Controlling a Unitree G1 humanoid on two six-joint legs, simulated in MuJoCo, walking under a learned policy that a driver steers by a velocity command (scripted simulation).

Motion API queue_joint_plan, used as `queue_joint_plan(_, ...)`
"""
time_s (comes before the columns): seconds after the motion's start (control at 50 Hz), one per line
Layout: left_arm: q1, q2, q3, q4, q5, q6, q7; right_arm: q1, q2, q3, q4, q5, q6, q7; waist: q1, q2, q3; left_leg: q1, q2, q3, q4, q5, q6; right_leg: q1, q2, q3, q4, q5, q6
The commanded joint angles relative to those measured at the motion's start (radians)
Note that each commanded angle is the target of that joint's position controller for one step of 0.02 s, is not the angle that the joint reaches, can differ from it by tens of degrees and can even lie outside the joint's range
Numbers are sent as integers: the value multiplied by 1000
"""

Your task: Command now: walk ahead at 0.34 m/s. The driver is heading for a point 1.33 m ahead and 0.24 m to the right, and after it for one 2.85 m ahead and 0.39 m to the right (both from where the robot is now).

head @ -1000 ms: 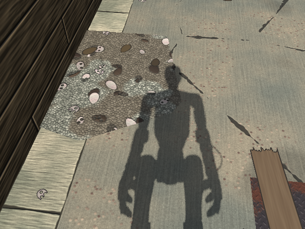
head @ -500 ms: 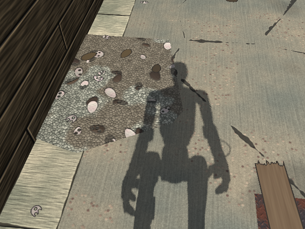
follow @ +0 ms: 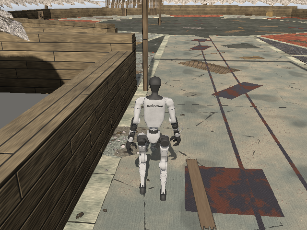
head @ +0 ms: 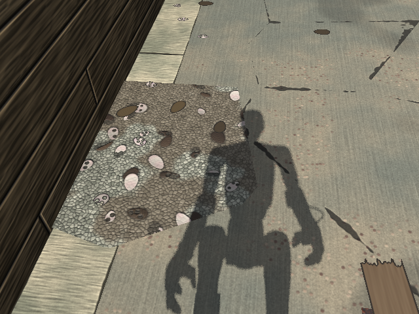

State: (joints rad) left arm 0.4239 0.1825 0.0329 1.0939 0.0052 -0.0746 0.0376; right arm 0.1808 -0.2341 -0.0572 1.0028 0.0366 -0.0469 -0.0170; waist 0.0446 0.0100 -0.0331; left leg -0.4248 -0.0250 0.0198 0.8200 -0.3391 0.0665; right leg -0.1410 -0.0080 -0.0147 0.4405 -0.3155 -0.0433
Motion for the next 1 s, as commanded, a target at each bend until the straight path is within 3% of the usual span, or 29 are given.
queue_joint_plan(0.02, 44, 119, 25, -31, -19, -40, -14, -116, -84, -20, -77, -15, -50, 13, -10, -94, 157, -427, 91, -64, 121, 76, 14, 204, -285, 372, -343, -110, -141)
queue_joint_plan(0.08, 95, 99, 18, -30, -11, -29, -19, -177, -32, -6, -89, -13, -52, 25, 15, -110, 128, -353, 96, -9, 24, 181, -21, 187, -221, 220, -343, 75, -119)
queue_joint_plan(0.14, 120, 145, 27, -38, -6, -19, -17, -260, -12, 11, -117, -8, -51, 35, 42, -130, 142, -245, 76, 31, -122, 231, -41, 113, -203, 154, -344, 131, -124)
queue_joint_plan(0.22, 131, 183, 42, -37, -23, -19, -21, -303, -45, 17, -144, 0, -51, 47, 41, -161, 168, -137, 66, 45, -231, 211, -25, 85, -236, 139, -319, 144, -129)
queue_joint_plan(0.26, 110, 193, 49, -38, -30, -15, -22, -258, -78, 8, -143, -1, -55, 52, -5, -168, 159, -48, 55, 49, -275, 182, 5, 91, -258, 132, -264, 224, -115)
queue_joint_plan(0.28, 84, 196, 50, -45, -30, -13, -21, -175, -103, -6, -122, -3, -56, 50, -57, -166, 118, 67, 29, 63, -288, 181, 23, 77, -245, 106, -177, 377, -98)
queue_joint_plan(0.3, 65, 181, 45, -52, -25, -12, -21, -23, -145, -32, -74, 1, -57, 45, -129, -139, 30, 259, 5, 70, -302, 185, 49, 39, -202, 56, -3, 556, -73)
queue_joint_plan(0.32, 35, 149, 31, -81, -13, -12, -24, 179, -220, -61, -28, -3, -58, 34, -214, -44, -105, 554, 141, -95, -318, 134, 102, -150, -142, 10, 299, 498, -30)
queue_joint_plan(0.34, 97, 14, -4, -112, -16, -30, -26, 310, -313, -79, -5, -24, -52, 33, -199, 250, -263, 847, 415, -575, -478, -85, 239, -500, 30, -26, 697, -39, 36)
queue_joint_plan(0.36, 69, 70, 11, -101, -44, -53, -26, 264, -234, -53, -6, -29, -62, 38, -192, 212, -254, 772, 444, -742, -581, -131, 240, -593, 30, 157, 892, -205, 15)
queue_joint_plan(0.38, 11, 125, 28, -124, -65, -62, -27, 160, -170, -32, -28, -27, -70, 41, -154, 169, -119, 642, 428, -577, -578, -74, 194, -651, -23, 166, 941, -138, -17)
queue_joint_plan(0.4, -33, 136, 33, -131, -63, -58, -20, 67, -113, -15, -49, -25, -76, 46, -114, 99, -57, 505, 386, -423, -593, 22, 152, -608, -80, 137, 910, -37, -31)
queue_joint_plan(0.42, -51, 123, 41, -131, -52, -47, -10, 16, -77, -6, -52, -30, -80, 52, -85, 64, -6, 398, 339, -308, -622, 99, 120, -563, -110, 129, 853, 37, -34)
queue_joint_plan(0.46, -20, 85, 50, -119, -47, -15, -11, 12, -32, 4, -31, -45, -81, 51, -43, 100, 29, 294, 267, -145, -652, 221, 77, -470, -136, 129, 785, 106, -50)
queue_joint_plan(0.52, -68, 69, 56, -147, -46, 12, -18, 57, -65, -1, -2, -51, -86, 34, -26, 72, 78, 265, 266, -50, -684, 358, 94, -533, -131, 138, 747, 167, -46)
queue_joint_plan(0.62, -235, 71, 52, -223, -32, 8, -40, 88, -100, -4, 0, -59, -78, 4, -43, 33, 125, 309, 268, 57, -709, 433, 89, -627, -109, 130, 489, 359, -19)
queue_joint_plan(0.68, -358, 56, 37, -276, -25, 5, -63, 147, -127, -8, 7, -48, -71, -9, -84, 11, 147, 369, 283, 114, -713, 460, 81, -625, -103, 52, 355, 408, -22)
queue_joint_plan(0.76, -471, 49, 26, -349, -30, 6, -94, 215, -148, -16, 16, -36, -44, -13, -112, 8, 167, 525, 317, 170, -631, 584, 69, -657, -83, -23, 249, 323, -46)
queue_joint_plan(0.8, -463, 72, 35, -376, -31, 8, -107, 194, -175, -23, -1, -33, -33, -16, -80, 46, 128, 544, 318, 208, -533, 874, 53, -542, -31, -90, 222, 229, -76)
queue_joint_plan(0.84, -337, 132, 64, -370, -35, 14, -113, 165, -210, -33, -22, -32, -19, -24, 5, 105, 31, 541, 319, 226, -311, 1186, 38, -337, 47, -139, 227, 131, -120)
queue_joint_plan(0.86, -187, 189, 94, -337, -36, 15, -107, 136, -219, -34, -38, -25, -14, -24, 89, 103, -49, 472, 294, 234, -111, 1175, 16, -121, 83, -132, 149, 177, -156)
queue_joint_plan(0.88, -29, 275, 132, -300, -34, 23, -84, 130, -210, -30, -61, -29, -22, -22, 156, 22, -133, 238, 243, 230, 195, 886, -28, 182, 8, 40, 91, 176, -207)
queue_joint_plan(0.9, -41, 367, 141, -306, -31, 19, -73, 239, -29, 20, -109, -55, -54, 6, 15, -247, -222, -227, 29, 135, 577, -176, -82, 522, -271, 609, 34, 93, -393)
queue_joint_plan(0.92, 14, 302, 119, -317, -13, 10, -72, 131, -103, 10, -148, -12, -109, 23, 75, -161, -345, -336, -7, -104, 688, -230, -57, 576, -339, 862, -137, 30, -427)
queue_joint_plan(0.94, -24, 243, 103, -311, -6, -2, -70, 20, -147, -5, -186, 20, -131, 27, 82, -119, -203, -421, 48, -124, 653, -135, -25, 490, -302, 705, -157, 107, -358)
queue_joint_plan(0.96, -112, 202, 90, -329, -18, -9, -72, 6, -143, -4, -191, 11, -136, 22, 26, -24, -115, -381, 97, -121, 552, -43, -14, 324, -256, 560, -160, 202, -316)
queue_joint_plan(0.98, -191, 172, 79, -351, -20, -12, -74, 19, -147, -13, -177, -8, -127, 14, -21, 21, -62, -304, 129, -113, 469, -6, -24, 169, -213, 458, -171, 295, -283)
queue_joint_plan(1.0, -229, 153, 69, -367, -13, -14, -71, 51, -153, -22, -176, -17, -108, 13, -58, 15, -46, -228, 154, -121, 417, 17, -35, 70, -184, 401, -194, 342, -270)
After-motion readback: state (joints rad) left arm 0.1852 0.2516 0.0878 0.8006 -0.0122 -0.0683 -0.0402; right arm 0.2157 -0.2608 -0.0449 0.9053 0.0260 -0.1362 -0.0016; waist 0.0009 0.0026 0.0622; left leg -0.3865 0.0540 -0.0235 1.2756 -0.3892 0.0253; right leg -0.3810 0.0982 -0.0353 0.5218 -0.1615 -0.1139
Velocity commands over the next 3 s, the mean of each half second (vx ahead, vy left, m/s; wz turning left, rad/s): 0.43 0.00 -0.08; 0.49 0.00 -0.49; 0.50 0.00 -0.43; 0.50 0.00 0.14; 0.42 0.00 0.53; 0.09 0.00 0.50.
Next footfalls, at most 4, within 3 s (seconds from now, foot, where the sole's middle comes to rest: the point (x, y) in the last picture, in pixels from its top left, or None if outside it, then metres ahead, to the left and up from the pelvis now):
0.32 left None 0.26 0.17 -0.78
0.88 right None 0.56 -0.09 -0.78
1.38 left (239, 224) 0.89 -0.01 -0.78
1.88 right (329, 201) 1.01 -0.37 -0.78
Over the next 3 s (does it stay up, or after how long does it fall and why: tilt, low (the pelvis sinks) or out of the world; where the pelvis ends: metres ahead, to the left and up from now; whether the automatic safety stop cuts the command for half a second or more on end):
stays up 1.31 -0.29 -0.01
